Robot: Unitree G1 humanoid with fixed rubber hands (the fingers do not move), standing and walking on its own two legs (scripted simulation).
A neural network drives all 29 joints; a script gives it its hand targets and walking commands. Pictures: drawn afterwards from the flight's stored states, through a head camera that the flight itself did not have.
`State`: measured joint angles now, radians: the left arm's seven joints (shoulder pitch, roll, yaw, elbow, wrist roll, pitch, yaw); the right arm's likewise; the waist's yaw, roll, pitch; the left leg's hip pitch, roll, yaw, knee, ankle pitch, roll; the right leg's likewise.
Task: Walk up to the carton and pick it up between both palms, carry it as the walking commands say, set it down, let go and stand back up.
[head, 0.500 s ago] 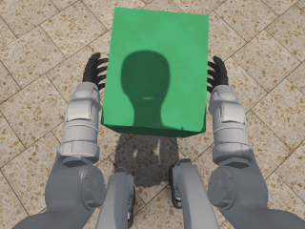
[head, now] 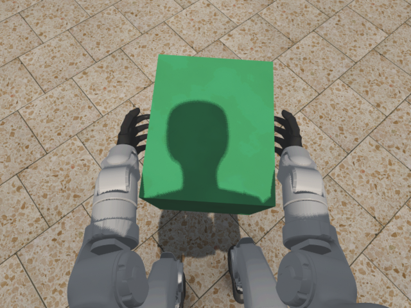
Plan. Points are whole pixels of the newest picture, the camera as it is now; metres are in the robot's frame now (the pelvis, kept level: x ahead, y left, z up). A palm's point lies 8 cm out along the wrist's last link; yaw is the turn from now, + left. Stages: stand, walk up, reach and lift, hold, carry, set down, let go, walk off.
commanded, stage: reach and lift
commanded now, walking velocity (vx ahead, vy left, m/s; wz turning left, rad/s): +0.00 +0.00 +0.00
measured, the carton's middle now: (209, 144) +0.46 -0.03 -0.11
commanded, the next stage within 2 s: none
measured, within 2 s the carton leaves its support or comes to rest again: neither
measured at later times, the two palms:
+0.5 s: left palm (117, 145) +0.40 +0.13 +0.04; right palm (307, 147) +0.38 -0.19 +0.03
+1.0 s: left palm (98, 144) +0.38 +0.13 +0.11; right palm (330, 144) +0.36 -0.19 +0.10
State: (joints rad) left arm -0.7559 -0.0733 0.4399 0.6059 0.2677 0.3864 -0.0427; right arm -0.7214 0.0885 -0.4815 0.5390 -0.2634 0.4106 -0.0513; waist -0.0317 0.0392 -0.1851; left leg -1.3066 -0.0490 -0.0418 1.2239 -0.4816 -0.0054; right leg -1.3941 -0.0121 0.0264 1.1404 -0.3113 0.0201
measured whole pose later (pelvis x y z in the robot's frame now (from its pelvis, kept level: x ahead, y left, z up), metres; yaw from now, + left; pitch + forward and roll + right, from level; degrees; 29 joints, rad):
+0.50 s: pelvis +0.02 +0.00 +0.06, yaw +0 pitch +23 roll +1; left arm -0.58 -0.14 0.43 0.51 0.31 0.38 -0.07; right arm -0.55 0.15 -0.46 0.44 -0.31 0.42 -0.02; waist -0.04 0.04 -0.12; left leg -0.92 -0.04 -0.05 0.89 -0.38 0.00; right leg -1.01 -0.01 0.03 0.83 -0.22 0.02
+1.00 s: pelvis +0.03 +0.00 +0.11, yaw +0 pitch +11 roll +0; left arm -0.44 -0.17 0.39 0.45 0.32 0.43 -0.08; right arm -0.42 0.17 -0.41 0.37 -0.32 0.48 -0.01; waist -0.04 0.03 -0.04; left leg -0.50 -0.03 -0.05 0.58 -0.27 0.00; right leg -0.59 -0.01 0.03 0.53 -0.13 0.01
